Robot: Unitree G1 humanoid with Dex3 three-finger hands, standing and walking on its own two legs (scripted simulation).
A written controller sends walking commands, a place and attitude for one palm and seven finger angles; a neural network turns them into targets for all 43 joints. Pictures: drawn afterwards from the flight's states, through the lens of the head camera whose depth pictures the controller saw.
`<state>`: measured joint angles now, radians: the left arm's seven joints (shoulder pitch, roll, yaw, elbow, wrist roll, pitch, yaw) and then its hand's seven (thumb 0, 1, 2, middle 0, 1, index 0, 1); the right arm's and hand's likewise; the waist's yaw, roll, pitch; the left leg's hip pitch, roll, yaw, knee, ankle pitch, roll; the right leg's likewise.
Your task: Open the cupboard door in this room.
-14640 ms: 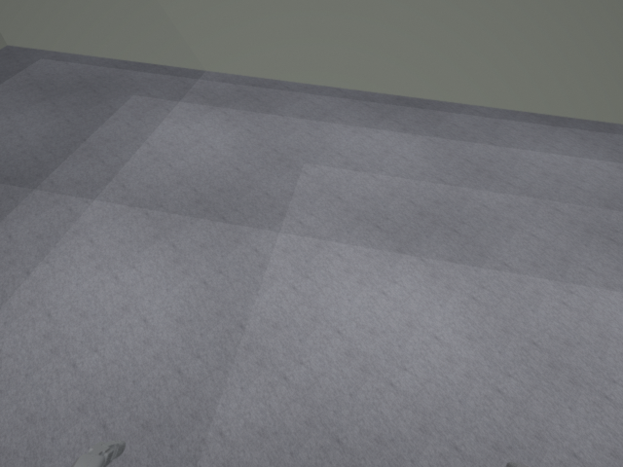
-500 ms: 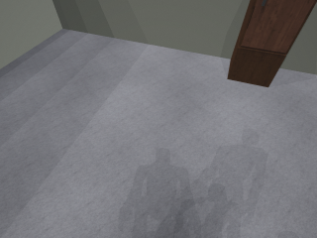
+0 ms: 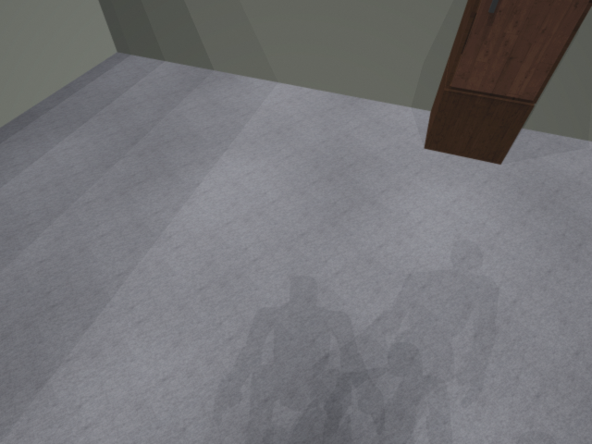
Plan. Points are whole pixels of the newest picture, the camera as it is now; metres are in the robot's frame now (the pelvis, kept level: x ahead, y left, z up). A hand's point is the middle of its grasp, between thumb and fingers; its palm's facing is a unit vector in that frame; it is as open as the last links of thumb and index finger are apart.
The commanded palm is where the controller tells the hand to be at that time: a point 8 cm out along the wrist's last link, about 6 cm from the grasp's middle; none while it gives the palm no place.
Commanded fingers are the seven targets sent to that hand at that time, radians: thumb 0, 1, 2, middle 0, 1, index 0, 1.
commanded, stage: stand and wait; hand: left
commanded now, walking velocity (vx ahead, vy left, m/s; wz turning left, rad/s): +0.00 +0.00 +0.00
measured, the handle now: out of the picture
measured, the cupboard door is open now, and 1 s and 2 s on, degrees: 0 0 0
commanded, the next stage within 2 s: turn or walk to find it in 0.48 s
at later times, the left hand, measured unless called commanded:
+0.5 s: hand out of the picture +0.10 +0.25 -0.15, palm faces -0.01 -0.94 -0.34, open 7.4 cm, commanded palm none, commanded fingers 0.00 0.90 0.90 -0.20 -0.30 -0.20 -0.30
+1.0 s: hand out of the picture +0.03 +0.23 -0.19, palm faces +0.16 -0.96 -0.23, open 7.4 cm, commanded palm none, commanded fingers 0.00 0.90 0.90 -0.20 -0.30 -0.20 -0.30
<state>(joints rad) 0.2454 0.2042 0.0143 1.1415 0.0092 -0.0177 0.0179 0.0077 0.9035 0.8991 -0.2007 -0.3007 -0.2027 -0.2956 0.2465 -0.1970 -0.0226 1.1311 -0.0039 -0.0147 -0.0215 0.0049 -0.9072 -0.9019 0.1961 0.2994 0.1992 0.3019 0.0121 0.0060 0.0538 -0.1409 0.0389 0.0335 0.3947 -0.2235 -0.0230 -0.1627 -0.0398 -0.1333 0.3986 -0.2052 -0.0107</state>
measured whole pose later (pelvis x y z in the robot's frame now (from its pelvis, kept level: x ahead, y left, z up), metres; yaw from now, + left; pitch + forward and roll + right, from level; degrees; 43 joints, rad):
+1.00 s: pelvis +0.02 +0.02 -0.01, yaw +10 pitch +0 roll +0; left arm 0.16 0.24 0.03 1.04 0.01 0.06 0.02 0.01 0.90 0.90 -0.20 -0.30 -0.20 -0.30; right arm 0.21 -0.18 -0.02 1.02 -0.02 0.01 -0.01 0.01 -0.91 -0.90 0.20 0.30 0.20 0.30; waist 0.00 -0.03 0.11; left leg -0.27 0.00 0.05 0.56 -0.29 0.03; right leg -0.35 -0.09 -0.09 0.92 -0.50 0.04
